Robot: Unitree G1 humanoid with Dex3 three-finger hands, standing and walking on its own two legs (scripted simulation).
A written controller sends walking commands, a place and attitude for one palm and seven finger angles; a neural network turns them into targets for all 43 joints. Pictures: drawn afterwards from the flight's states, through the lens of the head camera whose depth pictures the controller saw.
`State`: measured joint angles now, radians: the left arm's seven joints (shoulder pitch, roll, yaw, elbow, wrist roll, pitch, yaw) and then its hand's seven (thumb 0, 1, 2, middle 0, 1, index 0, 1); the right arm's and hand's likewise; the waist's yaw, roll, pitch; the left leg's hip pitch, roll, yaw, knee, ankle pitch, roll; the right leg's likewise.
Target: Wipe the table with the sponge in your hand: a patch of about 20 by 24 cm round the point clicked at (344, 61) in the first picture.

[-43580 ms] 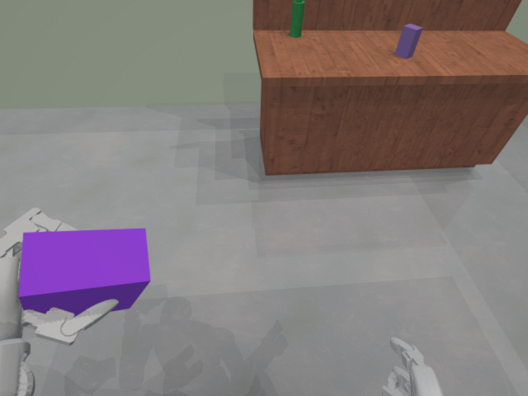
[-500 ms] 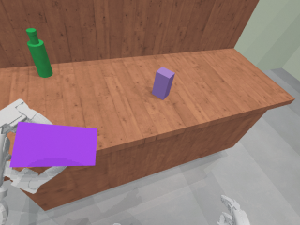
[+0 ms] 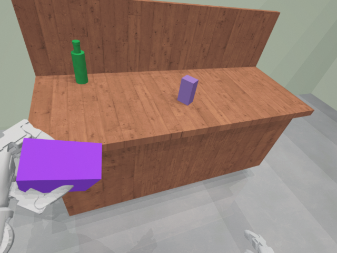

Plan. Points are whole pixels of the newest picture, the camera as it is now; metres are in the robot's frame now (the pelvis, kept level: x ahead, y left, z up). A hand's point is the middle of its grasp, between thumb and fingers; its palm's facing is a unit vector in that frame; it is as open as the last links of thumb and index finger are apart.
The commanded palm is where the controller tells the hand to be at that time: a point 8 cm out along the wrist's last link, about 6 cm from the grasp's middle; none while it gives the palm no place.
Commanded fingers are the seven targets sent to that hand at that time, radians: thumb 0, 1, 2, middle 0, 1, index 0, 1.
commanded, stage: stop stepping back and stand still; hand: left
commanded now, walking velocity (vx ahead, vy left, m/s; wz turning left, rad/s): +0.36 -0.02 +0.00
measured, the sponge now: (71, 169) +0.22 +0.21 +0.15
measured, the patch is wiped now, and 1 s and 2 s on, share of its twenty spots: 1.00 1.00 1.00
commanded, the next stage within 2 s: stand and wait in 1.88 s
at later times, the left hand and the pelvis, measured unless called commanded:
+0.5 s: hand out of the picture +0.06 +0.24 +0.16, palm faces +0.34 -0.89 -0.31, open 10.0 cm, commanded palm +0.01 +0.28 +0.19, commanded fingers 0.00 0.10 1.30 -1.20 -1.60 -1.20 -1.60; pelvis -0.15 +0.00 -0.02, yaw +0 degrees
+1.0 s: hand out of the picture -0.01 +0.24 +0.17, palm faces +0.35 -0.87 -0.34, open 10.0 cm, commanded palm -0.06 +0.28 +0.19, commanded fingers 0.00 0.10 1.30 -1.20 -1.60 -1.20 -1.60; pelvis -0.21 +0.00 -0.02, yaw +0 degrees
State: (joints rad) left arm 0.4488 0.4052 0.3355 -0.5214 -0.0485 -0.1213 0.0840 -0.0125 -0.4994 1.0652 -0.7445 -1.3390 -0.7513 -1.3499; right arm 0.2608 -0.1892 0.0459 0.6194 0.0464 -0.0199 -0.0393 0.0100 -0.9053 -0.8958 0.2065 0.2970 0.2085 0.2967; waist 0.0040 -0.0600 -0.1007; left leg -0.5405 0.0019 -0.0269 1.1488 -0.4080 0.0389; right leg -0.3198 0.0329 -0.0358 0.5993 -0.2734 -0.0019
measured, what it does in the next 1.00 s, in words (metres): walks backwards: left foot, then right foot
